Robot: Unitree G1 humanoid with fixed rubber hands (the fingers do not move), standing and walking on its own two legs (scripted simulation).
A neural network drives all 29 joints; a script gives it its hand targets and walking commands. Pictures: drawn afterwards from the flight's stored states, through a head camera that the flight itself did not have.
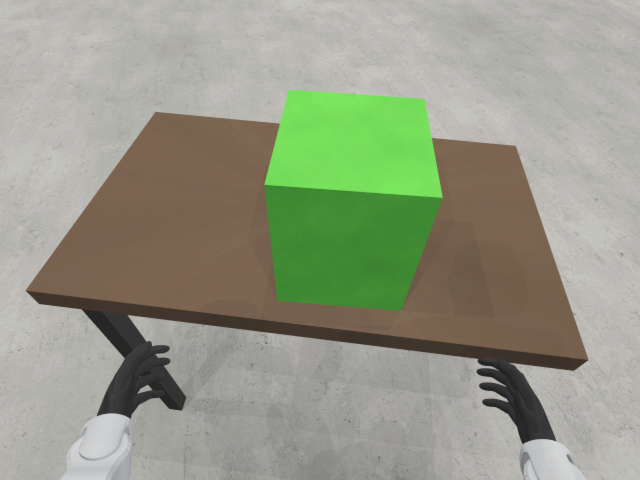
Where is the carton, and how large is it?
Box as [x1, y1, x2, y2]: [264, 90, 442, 310]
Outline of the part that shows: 289,90 264,184 277,300 400,310 442,197 424,99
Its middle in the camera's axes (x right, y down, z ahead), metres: +0.04 -0.05 +0.60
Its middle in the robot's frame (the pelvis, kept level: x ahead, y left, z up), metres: +0.48 -0.02 +0.05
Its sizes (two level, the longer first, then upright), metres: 0.210 0.200 0.250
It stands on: a table, 0.71 m high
